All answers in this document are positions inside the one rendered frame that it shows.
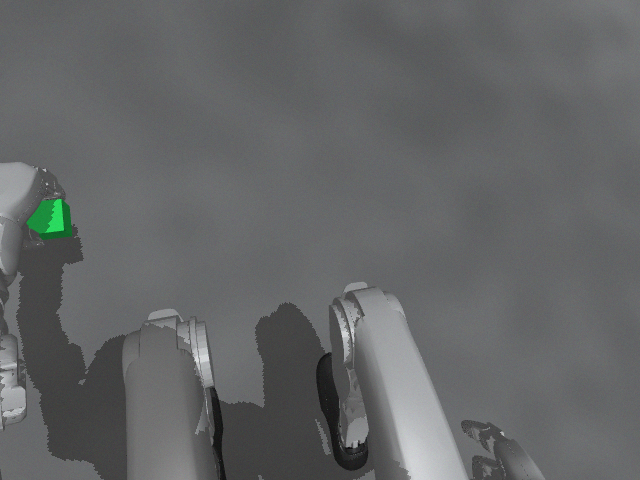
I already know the small box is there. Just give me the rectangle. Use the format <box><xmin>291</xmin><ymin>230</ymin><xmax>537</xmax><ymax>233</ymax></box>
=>
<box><xmin>26</xmin><ymin>199</ymin><xmax>72</xmax><ymax>240</ymax></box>

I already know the right robot hand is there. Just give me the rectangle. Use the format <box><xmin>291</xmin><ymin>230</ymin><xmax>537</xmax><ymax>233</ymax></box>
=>
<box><xmin>461</xmin><ymin>420</ymin><xmax>545</xmax><ymax>480</ymax></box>

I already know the left robot foot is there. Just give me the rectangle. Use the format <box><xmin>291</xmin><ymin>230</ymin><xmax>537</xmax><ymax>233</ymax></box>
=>
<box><xmin>210</xmin><ymin>387</ymin><xmax>226</xmax><ymax>480</ymax></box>

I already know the left robot arm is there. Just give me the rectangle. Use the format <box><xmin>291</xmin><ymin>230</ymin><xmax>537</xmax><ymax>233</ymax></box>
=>
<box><xmin>0</xmin><ymin>216</ymin><xmax>27</xmax><ymax>480</ymax></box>

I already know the left robot hand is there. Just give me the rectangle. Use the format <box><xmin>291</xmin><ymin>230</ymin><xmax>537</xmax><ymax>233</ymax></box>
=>
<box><xmin>0</xmin><ymin>162</ymin><xmax>66</xmax><ymax>251</ymax></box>

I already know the right robot foot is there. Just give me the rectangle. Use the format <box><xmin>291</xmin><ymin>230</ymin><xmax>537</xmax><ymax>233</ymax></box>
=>
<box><xmin>316</xmin><ymin>352</ymin><xmax>368</xmax><ymax>471</ymax></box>

